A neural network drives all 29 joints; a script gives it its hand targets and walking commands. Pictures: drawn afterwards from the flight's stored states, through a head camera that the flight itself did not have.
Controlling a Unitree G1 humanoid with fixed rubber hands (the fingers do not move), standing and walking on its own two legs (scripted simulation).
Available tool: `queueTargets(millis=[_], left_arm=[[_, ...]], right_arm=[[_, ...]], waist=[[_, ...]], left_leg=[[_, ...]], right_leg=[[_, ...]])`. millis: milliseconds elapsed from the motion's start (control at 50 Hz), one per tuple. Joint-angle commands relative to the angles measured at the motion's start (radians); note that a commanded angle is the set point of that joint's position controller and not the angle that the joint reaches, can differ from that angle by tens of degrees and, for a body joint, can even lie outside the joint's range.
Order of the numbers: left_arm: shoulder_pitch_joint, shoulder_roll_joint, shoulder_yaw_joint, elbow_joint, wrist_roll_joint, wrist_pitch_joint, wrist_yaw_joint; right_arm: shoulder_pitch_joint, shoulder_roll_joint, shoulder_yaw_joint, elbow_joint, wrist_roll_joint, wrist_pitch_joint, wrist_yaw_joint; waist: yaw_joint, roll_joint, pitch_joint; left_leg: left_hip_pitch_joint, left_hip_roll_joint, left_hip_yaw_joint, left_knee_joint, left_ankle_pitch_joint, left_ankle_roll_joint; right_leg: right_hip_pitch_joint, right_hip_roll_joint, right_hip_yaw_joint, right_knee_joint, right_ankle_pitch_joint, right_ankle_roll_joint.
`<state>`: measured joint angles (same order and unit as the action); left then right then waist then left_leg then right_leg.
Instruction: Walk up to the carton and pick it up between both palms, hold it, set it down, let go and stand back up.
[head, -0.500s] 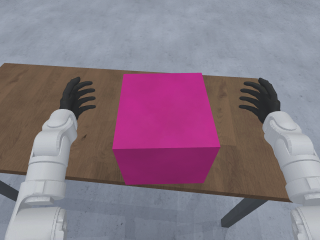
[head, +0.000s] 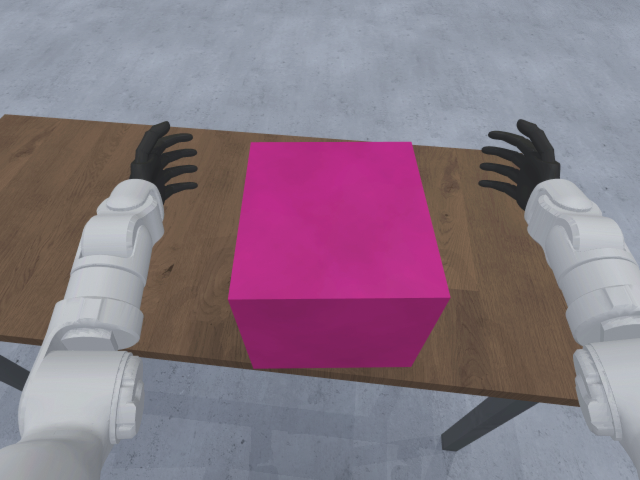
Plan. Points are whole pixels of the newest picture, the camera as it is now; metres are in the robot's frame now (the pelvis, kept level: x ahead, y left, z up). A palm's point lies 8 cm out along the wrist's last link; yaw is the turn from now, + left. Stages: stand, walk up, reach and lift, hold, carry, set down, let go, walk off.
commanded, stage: reach and lift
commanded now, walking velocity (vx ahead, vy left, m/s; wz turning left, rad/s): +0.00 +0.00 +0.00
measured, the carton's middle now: (331, 255) +0.44 +0.03 -0.03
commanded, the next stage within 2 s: none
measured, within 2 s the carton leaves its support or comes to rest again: neither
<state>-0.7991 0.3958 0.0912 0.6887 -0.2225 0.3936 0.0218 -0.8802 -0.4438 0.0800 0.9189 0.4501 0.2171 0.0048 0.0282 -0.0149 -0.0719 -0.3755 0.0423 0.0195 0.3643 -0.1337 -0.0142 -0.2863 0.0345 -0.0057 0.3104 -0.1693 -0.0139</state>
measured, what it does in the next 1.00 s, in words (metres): stands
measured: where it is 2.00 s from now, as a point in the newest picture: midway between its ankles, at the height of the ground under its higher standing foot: outside the picture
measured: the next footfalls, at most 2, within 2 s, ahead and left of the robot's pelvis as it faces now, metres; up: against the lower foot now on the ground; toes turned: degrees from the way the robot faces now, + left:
none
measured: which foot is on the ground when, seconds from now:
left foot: down 0.00-1.00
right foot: down 0.00-1.00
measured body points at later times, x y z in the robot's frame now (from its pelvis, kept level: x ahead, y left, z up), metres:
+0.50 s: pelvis -0.01 +0.00 -0.02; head +0.06 +0.00 +0.43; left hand +0.41 +0.24 +0.04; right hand +0.44 -0.20 +0.04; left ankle +0.02 +0.13 -0.75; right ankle -0.02 -0.11 -0.75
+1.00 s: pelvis -0.03 +0.00 -0.03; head +0.07 +0.00 +0.41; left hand +0.42 +0.20 +0.02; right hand +0.44 -0.18 +0.02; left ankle +0.02 +0.13 -0.75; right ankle -0.02 -0.11 -0.75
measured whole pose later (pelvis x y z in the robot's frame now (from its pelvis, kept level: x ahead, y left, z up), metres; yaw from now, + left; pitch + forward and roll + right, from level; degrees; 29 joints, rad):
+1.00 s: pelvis -0.03 +0.00 -0.03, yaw -1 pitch +24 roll -2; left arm -0.89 0.22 -0.01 1.26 -0.26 -0.30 0.06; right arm -0.92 -0.29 0.14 1.27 0.41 -0.25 -0.02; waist 0.06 0.01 -0.25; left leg -0.86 0.06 0.01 0.60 -0.17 -0.02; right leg -0.79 0.04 -0.02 0.58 -0.22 -0.02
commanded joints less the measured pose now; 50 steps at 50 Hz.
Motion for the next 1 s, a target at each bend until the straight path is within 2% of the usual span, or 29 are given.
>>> queueTargets(millis=[0, 80, 180, 280, 320, 440, 520, 600, 700, 820, 980], left_arm=[[-0.289, 0.081, 0.031, -0.068, 0.046, -0.156, -0.022], [-0.290, 0.057, 0.037, -0.090, 0.074, -0.303, -0.015], [-0.344, 0.047, 0.025, -0.039, 0.058, -0.454, 0.013], [-0.410, 0.055, -0.016, 0.124, 0.004, -0.561, 0.026], [-0.421, 0.049, -0.041, 0.220, -0.023, -0.603, 0.024], [-0.418, 0.035, -0.093, 0.476, -0.068, -0.698, 0.003], [-0.426, 0.029, -0.107, 0.508, -0.063, -0.724, -0.006], [-0.462, 0.027, -0.112, 0.435, -0.067, -0.732, 0.003], [-0.506, 0.014, -0.115, 0.370, -0.073, -0.720, 0.022], [-0.517, -0.020, -0.110, 0.399, -0.073, -0.721, 0.037], [-0.492, -0.065, -0.060, 0.429, -0.008, -0.733, 0.043]], right_arm=[[-0.286, -0.120, -0.038, -0.070, -0.030, -0.128, 0.000], [-0.258, -0.114, -0.061, -0.096, -0.069, -0.259, 0.001], [-0.300, -0.117, -0.081, -0.084, -0.098, -0.379, 0.000], [-0.370, -0.108, -0.069, -0.007, -0.098, -0.434, -0.004], [-0.388, -0.092, -0.044, 0.055, -0.085, -0.449, -0.005], [-0.389, -0.068, 0.059, 0.267, -0.015, -0.493, -0.004], [-0.390, -0.070, 0.109, 0.323, 0.032, -0.523, 0.003], [-0.412, -0.071, 0.107, 0.258, 0.046, -0.537, 0.006], [-0.440, -0.070, 0.072, 0.207, 0.024, -0.518, 0.005], [-0.459, -0.035, 0.054, 0.216, -0.011, -0.495, -0.002], [-0.462, 0.007, 0.023, 0.199, -0.070, -0.516, -0.039]], waist=[[0.005, 0.040, -0.525], [0.008, 0.073, -0.606], [0.014, 0.075, -0.706], [0.020, 0.024, -0.780], [0.022, 0.001, -0.791], [0.026, -0.030, -0.754], [0.031, -0.009, -0.750], [0.036, 0.022, -0.806], [0.025, 0.041, -0.859], [0.021, 0.010, -0.875], [0.023, -0.014, -0.911]], left_leg=[[0.372, -0.035, -0.005, 0.073, 0.419, -0.016], [0.396, -0.031, -0.001, 0.106, 0.498, -0.043], [0.374, -0.025, 0.001, 0.143, 0.482, -0.057], [0.268, -0.021, 0.005, 0.170, 0.365, -0.040], [0.216, -0.020, 0.004, 0.179, 0.321, -0.033], [0.102, -0.018, 0.004, 0.211, 0.303, -0.025], [0.086, -0.017, 0.004, 0.232, 0.345, -0.037], [0.089, -0.018, 0.010, 0.250, 0.346, -0.049], [0.103, -0.016, 0.012, 0.264, 0.303, -0.052], [0.066, -0.016, 0.011, 0.267, 0.229, -0.035], [0.038, -0.021, 0.021, 0.273, 0.300, -0.037]], right_leg=[[0.066, 0.021, -0.018, 0.014, 0.398, 0.053], [0.022, 0.032, -0.035, 0.023, 0.414, 0.049], [-0.060, 0.034, -0.048, 0.042, 0.357, 0.044], [-0.126, 0.023, -0.043, 0.087, 0.288, 0.050], [-0.147, 0.015, -0.040, 0.110, 0.269, 0.054], [-0.187, 0.000, -0.027, 0.158, 0.265, 0.060], [-0.218, 0.001, -0.026, 0.180, 0.289, 0.058], [-0.260, 0.004, -0.031, 0.194, 0.271, 0.056], [-0.326, 0.006, -0.042, 0.198, 0.205, 0.046], [-0.342, 0.002, -0.041, 0.208, 0.141, 0.043], [-0.239, 0.006, -0.033, 0.222, 0.257, 0.050]])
